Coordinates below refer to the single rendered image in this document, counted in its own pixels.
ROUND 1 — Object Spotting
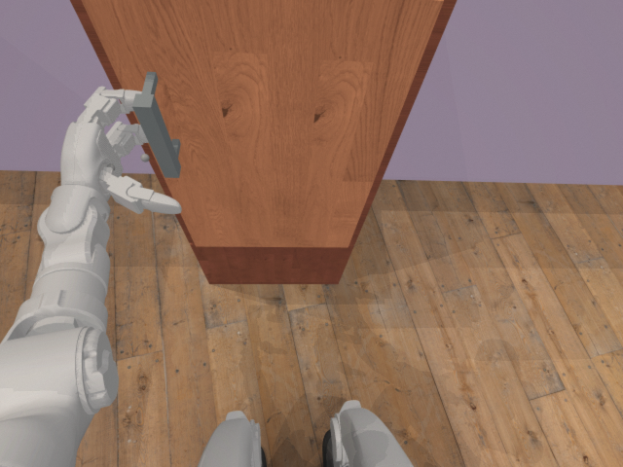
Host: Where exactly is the left robot shin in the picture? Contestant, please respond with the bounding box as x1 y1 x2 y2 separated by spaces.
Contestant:
226 411 248 420

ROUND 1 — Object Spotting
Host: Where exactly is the cupboard door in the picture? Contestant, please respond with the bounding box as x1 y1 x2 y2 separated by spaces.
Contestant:
82 0 444 247

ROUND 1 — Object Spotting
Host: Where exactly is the left robot hand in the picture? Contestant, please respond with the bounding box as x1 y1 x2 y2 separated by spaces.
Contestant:
60 87 182 214

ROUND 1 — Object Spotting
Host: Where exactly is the handle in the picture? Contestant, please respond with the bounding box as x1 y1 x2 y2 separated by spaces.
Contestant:
132 72 181 178

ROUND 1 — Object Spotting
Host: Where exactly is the right robot thigh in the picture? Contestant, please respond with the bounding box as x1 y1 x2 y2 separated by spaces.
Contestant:
330 408 414 467

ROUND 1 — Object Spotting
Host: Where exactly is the left robot upper arm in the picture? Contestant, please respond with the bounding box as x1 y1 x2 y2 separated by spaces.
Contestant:
0 326 119 467

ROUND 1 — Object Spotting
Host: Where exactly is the left robot forearm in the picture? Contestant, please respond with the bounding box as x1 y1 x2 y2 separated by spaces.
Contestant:
0 184 111 346

